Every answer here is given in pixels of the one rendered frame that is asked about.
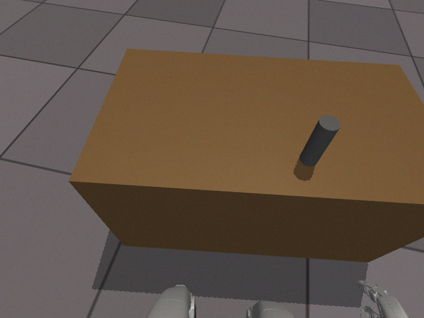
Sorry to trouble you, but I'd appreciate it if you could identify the can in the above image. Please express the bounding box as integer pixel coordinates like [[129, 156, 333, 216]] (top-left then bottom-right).
[[299, 115, 341, 167]]

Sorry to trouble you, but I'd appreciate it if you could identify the right robot hand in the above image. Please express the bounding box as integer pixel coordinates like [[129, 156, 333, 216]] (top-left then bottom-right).
[[357, 280, 409, 318]]

